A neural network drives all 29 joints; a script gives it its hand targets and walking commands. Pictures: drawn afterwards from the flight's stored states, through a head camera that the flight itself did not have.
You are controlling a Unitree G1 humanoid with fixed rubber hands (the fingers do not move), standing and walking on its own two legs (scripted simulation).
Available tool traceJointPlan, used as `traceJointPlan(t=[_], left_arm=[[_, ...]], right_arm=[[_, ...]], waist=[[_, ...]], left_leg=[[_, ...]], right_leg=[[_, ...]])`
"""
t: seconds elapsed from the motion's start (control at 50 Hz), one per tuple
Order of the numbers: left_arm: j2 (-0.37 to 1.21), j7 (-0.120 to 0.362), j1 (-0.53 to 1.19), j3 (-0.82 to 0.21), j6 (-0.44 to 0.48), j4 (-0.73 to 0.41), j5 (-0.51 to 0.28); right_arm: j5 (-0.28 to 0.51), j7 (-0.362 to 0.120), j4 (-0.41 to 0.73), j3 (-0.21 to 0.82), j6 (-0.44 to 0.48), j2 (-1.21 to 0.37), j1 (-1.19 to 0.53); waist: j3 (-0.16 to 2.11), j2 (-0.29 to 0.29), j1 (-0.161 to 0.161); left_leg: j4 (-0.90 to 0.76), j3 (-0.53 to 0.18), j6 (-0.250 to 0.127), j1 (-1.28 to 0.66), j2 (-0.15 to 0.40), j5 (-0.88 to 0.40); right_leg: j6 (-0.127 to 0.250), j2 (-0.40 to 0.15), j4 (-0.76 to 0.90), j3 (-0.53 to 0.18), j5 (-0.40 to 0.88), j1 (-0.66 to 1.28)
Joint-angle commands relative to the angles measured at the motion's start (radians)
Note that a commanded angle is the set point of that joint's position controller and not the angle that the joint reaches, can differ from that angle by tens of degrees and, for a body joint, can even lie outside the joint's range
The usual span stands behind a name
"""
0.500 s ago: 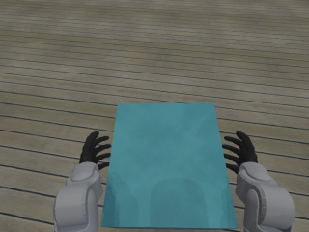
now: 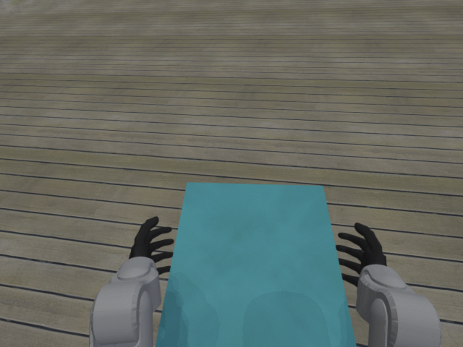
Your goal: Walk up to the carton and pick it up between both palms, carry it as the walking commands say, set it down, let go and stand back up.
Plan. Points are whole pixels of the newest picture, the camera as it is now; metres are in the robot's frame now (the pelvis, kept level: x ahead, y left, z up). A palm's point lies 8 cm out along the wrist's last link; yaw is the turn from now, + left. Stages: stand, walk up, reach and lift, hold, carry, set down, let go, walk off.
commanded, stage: carry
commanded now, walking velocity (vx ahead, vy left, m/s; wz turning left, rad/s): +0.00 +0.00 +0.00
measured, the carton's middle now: (252, 274) +0.28 -0.02 +0.00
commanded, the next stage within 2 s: none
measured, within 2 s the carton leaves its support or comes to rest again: neither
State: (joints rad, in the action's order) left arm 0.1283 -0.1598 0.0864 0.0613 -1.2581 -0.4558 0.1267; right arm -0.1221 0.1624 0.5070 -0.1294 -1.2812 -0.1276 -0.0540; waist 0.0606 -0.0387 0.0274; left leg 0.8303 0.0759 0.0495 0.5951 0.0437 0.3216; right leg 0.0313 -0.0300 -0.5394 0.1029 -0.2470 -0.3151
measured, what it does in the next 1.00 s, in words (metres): walks backwards: left foot, then right foot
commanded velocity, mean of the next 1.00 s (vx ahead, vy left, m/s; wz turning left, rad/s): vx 0.00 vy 0.00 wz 0.00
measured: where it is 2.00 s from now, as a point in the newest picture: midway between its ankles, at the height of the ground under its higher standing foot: outside the picture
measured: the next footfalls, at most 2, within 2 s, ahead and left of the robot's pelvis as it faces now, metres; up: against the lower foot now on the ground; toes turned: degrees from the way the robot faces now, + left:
left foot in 0.20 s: -0.08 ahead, +0.11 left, +0.00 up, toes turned -1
right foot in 0.86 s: -0.01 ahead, -0.11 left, +0.00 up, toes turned +9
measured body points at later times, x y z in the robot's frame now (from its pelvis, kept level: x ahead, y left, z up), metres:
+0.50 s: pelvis -0.11 +0.02 -0.01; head -0.13 +0.02 +0.44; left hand +0.14 +0.21 +0.08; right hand +0.17 -0.13 +0.07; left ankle -0.07 +0.14 -0.73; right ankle +0.02 -0.10 -0.73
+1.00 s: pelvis -0.11 +0.03 -0.01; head -0.13 +0.03 +0.44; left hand +0.16 +0.19 +0.09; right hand +0.16 -0.14 +0.09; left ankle -0.12 +0.10 -0.73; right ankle -0.05 -0.11 -0.73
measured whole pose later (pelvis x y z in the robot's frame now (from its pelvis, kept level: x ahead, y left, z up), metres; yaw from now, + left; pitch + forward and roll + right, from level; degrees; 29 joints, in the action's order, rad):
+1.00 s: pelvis -0.11 +0.03 -0.01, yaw +1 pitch +3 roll -1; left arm 0.13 -0.15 0.11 0.10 -1.18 -0.39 0.14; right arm -0.12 0.15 0.38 -0.13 -1.18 -0.13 -0.11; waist 0.13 -0.01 0.02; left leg 0.60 0.10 -0.06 0.34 0.00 0.32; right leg -0.02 -0.04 -0.54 0.06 -0.17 -0.41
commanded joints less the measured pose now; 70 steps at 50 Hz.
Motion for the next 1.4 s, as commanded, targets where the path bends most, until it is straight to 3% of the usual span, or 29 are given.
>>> traceJointPlan(t=[0.0,0.1,0.16,0.22,0.28,0.34,0.44,0.48,0.52,0.58,0.6,0.64,0.74,0.78,0.82,0.88,0.9,0.92,0.96,1.0,1.04,1.08,1.12,1.2,1.22,1.26,1.32,1.36,1.38], left_arm=[[0.942,0.27,0.422,-0.59,0.04,-0.111,-0.415],[0.887,0.254,0.405,-0.593,0.041,-0.141,-0.402],[0.875,0.249,0.402,-0.594,0.028,-0.1,-0.399],[0.882,0.259,0.403,-0.632,0.025,-0.087,-0.42],[0.804,0.275,0.502,-0.573,0.063,0.086,-0.375],[0.96,0.287,0.619,-0.712,0.074,-0.163,-0.494],[0.833,0.297,0.578,-0.564,0.12,0.134,-0.388],[0.966,0.285,0.589,-0.675,0.096,-0.116,-0.468],[0.876,0.291,0.512,-0.569,0.094,0.092,-0.402],[0.92,0.301,0.523,-0.626,0.093,-0.04,-0.457],[0.929,0.303,0.574,-0.627,0.091,-0.078,-0.455],[0.914,0.299,0.543,-0.587,0.089,-0.021,-0.425],[0.975,0.278,0.522,-0.653,0.097,-0.146,-0.43],[0.78,0.271,0.442,-0.485,0.125,0.209,-0.287],[0.981,0.256,0.506,-0.692,0.114,-0.265,-0.464],[0.864,0.233,0.404,-0.605,0.077,-0.086,-0.389],[0.695,0.24,0.3,-0.42,0.103,0.265,-0.238],[0.862,0.248,0.334,-0.587,0.097,0.005,-0.365],[0.931,0.255,0.448,-0.632,0.099,-0.076,-0.406],[0.796,0.263,0.446,-0.487,0.127,0.201,-0.3],[0.949,0.267,0.522,-0.648,0.127,-0.11,-0.42],[0.849,0.27,0.503,-0.527,0.13,0.127,-0.337],[0.939,0.265,0.52,-0.657,0.122,-0.128,-0.444],[0.89,0.277,0.493,-0.584,0.141,0.011,-0.391],[0.766,0.281,0.484,-0.475,0.167,0.215,-0.301],[0.967,0.275,0.562,-0.659,0.155,-0.143,-0.447],[0.802,0.274,0.445,-0.491,0.166,0.188,-0.313],[0.94,0.256,0.545,-0.642,0.17,-0.163,-0.435],[0.837,0.255,0.474,-0.514,0.171,0.095,-0.327]], right_arm=[[0.503,-0.275,0.168,0.813,0.048,-0.953,-0.629],[0.484,-0.272,0.116,0.783,0.025,-0.902,-0.54],[0.469,-0.269,0.063,0.751,0.019,-0.899,-0.511],[0.428,-0.274,0.063,0.716,0.043,-0.871,-0.47],[0.316,-0.282,-0.202,0.558,0.081,-0.786,-0.46],[0.411,-0.282,0.054,0.667,0.103,-0.936,-0.579],[0.285,-0.281,-0.236,0.509,0.148,-0.786,-0.509],[0.416,-0.274,0.054,0.699,0.119,-0.939,-0.585],[0.333,-0.262,-0.111,0.618,0.118,-0.83,-0.539],[0.403,-0.261,0.075,0.728,0.116,-0.892,-0.601],[0.409,-0.262,0.056,0.748,0.109,-0.941,-0.594],[0.396,-0.257,0.008,0.722,0.11,-0.92,-0.576],[0.437,-0.275,0.113,0.731,0.121,-0.959,-0.554],[0.301,-0.288,-0.288,0.54,0.146,-0.772,-0.457],[0.497,-0.272,0.232,0.78,0.137,-0.959,-0.582],[0.402,-0.248,0.013,0.663,0.101,-0.838,-0.428],[0.27,-0.26,-0.307,0.516,0.124,-0.671,-0.388],[0.39,-0.26,0.02,0.691,0.117,-0.816,-0.462],[0.423,-0.272,0.047,0.71,0.118,-0.891,-0.529],[0.308,-0.275,-0.216,0.565,0.15,-0.765,-0.522],[0.422,-0.276,0.103,0.726,0.15,-0.915,-0.61],[0.312,-0.27,-0.156,0.578,0.157,-0.813,-0.563],[0.406,-0.266,0.067,0.693,0.14,-0.921,-0.531],[0.362,-0.266,-0.017,0.649,0.166,-0.867,-0.571],[0.26,-0.28,-0.289,0.516,0.185,-0.751,-0.498],[0.414,-0.274,0.087,0.703,0.176,-0.944,-0.582],[0.289,-0.272,-0.206,0.54,0.196,-0.766,-0.505],[0.424,-0.268,0.097,0.686,0.191,-0.924,-0.566],[0.336,-0.272,-0.148,0.574,0.196,-0.816,-0.534]], waist=[[0.187,0.166,-0.016],[0.25,0.243,-0.041],[0.342,0.172,-0.03],[0.279,-0.017,-0.031],[0.186,-0.058,-0.03],[0.185,-0.079,-0.031],[0.197,-0.142,-0.036],[0.179,-0.078,-0.038],[0.171,0.003,-0.049],[0.224,0.369,-0.03],[0.2,0.393,-0.008],[0.228,0.37,-0.004],[0.264,-0.131,-0.013],[0.277,-0.118,-0.028],[0.3,-0.062,-0.037],[0.409,-0.026,-0.028],[0.376,0.034,-0.029],[0.361,0.073,-0.03],[0.299,0.013,-0.029],[0.26,0.02,-0.029],[0.209,0.059,-0.024],[0.234,0.044,-0.019],[0.305,0.061,-0.024],[0.322,0.071,-0.027],[0.302,0.046,-0.027],[0.294,0.037,-0.026],[0.344,0.008,-0.026],[0.367,-0.017,-0.027],[0.352,-0.025,-0.027]], left_leg=[[0.22,-0.071,0.005,-0.014,0.019,0.011],[-0.15,0.013,-0.024,-0.159,-0.026,0.175],[-0.495,0.009,-0.042,-0.409,0.005,-0.001],[-0.486,-0.163,-0.095,-0.329,0.16,0.017],[-0.536,-0.129,-0.094,-0.183,0.134,0.189],[-0.526,-0.102,-0.092,-0.146,0.109,0.285],[-0.551,-0.122,-0.105,-0.002,0.132,0.4],[-0.498,-0.071,-0.093,0.021,0.107,0.375],[-0.362,-0.03,-0.076,0.028,0.047,0.322],[0.168,0.074,-0.06,-0.346,-0.121,0.197],[0.081,0.068,-0.077,-0.367,-0.1,0.176],[-0.175,0.052,-0.099,-0.347,-0.083,0.173],[-0.576,-0.287,-0.204,-0.2,0.175,0.268],[-0.503,-0.221,-0.19,-0.266,0.19,0.044],[-0.39,-0.125,-0.145,-0.291,0.101,-0.19],[-0.268,-0.113,-0.106,-0.347,0.091,-0.547],[-0.29,-0.122,-0.106,-0.344,0.094,-0.43],[-0.308,-0.113,-0.108,-0.355,0.094,-0.38],[-0.347,-0.123,-0.102,-0.323,0.103,-0.311],[-0.355,-0.117,-0.107,-0.299,0.09,-0.245],[-0.384,-0.109,-0.111,-0.267,0.07,-0.067],[-0.375,-0.117,-0.126,-0.281,0.074,-0.054],[-0.345,-0.111,-0.127,-0.324,0.074,-0.133],[-0.336,-0.116,-0.13,-0.319,0.068,-0.109],[-0.357,-0.12,-0.128,-0.313,0.07,-0.05],[-0.365,-0.126,-0.119,-0.294,0.073,-0.108],[-0.358,-0.142,-0.132,-0.353,0.087,-0.161],[-0.345,-0.131,-0.124,-0.35,0.099,-0.283],[-0.343,-0.133,-0.131,-0.371,0.1,-0.31]], right_leg=[[0.059,-0.22,0.274,-0.133,-0.086,0.022],[0.12,-0.237,0.254,-0.199,-0.04,0.102],[0.049,-0.183,0.171,-0.167,0.015,0.123],[-0.034,-0.099,0.095,-0.074,0.048,0.044],[-0.03,-0.071,0.052,-0.037,0.002,0.051],[-0.023,-0.043,0.024,-0.021,-0.043,0.044],[-0.018,-0.004,-0.179,0.004,-0.078,0.114],[-0.013,0.018,-0.164,0.042,-0.076,0.122],[0.01,-0.009,-0.086,-0.048,-0.15,0.106],[0.033,-0.233,0.476,-0.388,-0.558,-0.304],[0.006,-0.22,0.502,-0.302,-0.558,-0.3],[-0.034,-0.157,0.405,-0.19,-0.392,-0.138],[-0.034,-0.023,-0.153,-0.047,-0.025,-0.033],[-0.012,-0.046,-0.156,-0.075,0.035,-0.045],[0.014,-0.056,0.029,-0.096,0.125,0.001],[0.026,-0.124,0.008,-0.129,0.4,0.138],[0.031,-0.116,0.029,-0.144,0.313,0.103],[0.026,-0.117,0.035,-0.134,0.285,0.084],[0.025,-0.094,0.039,-0.115,0.157,0.048],[0.017,-0.098,0.062,-0.122,0.138,0.028],[0.017,-0.09,0.082,-0.13,0.039,-0.028],[0.016,-0.087,0.086,-0.13,0.044,-0.006],[0.026,-0.093,0.071,-0.129,0.085,0.004],[0.025,-0.093,0.081,-0.135,0.071,0.013],[0.027,-0.089,0.085,-0.139,0.041,-0.005],[0.029,-0.083,0.069,-0.126,0.085,-0.001],[0.03,-0.082,0.046,-0.136,0.092,-0.009],[0.032,-0.078,0.029,-0.112,0.142,0.029],[0.025,-0.073,0.023,-0.115,0.134,-0.001]])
